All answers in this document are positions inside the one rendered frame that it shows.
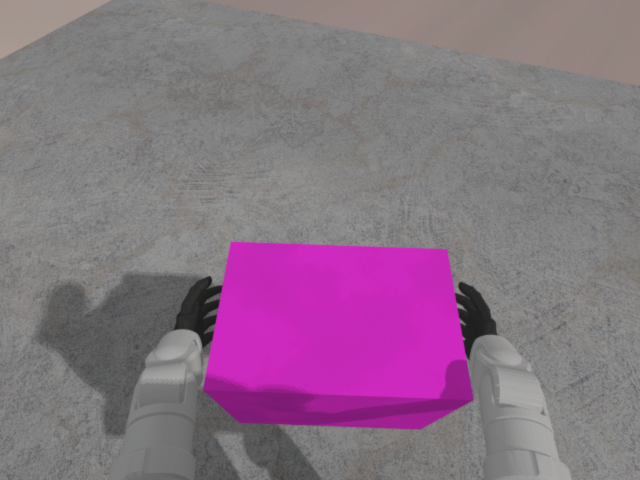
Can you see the left robot forearm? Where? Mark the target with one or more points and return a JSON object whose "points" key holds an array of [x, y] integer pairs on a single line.
{"points": [[159, 431]]}

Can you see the robot right hand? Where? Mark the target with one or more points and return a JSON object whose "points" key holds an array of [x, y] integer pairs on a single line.
{"points": [[477, 318]]}

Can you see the carton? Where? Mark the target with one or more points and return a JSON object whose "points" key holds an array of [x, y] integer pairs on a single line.
{"points": [[330, 335]]}

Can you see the right robot forearm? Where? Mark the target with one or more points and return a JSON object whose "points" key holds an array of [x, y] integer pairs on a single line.
{"points": [[519, 437]]}

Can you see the robot left hand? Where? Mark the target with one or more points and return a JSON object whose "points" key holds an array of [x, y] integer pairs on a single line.
{"points": [[193, 310]]}

